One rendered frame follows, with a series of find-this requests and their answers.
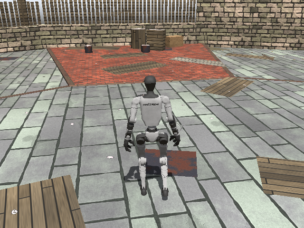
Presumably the robot right upper arm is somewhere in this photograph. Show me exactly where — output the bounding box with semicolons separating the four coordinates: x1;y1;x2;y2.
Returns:
161;95;173;122

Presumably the left robot forearm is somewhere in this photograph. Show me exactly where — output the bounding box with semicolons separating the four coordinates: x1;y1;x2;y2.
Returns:
125;117;134;140

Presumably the robot left hand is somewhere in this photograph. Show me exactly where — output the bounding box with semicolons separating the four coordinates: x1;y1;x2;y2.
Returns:
123;139;135;152

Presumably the right robot forearm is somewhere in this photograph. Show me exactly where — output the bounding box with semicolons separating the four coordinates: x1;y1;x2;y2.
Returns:
169;115;179;136

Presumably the left robot thigh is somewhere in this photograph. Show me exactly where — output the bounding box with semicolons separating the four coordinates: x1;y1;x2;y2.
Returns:
136;133;146;165

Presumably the robot head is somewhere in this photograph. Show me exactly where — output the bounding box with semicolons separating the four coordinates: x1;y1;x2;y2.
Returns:
143;76;159;98

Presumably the robot right hand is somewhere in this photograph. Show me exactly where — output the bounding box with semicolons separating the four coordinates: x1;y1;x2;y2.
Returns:
170;135;181;146

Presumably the robot left upper arm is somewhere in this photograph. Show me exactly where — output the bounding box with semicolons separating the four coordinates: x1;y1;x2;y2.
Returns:
129;96;141;124

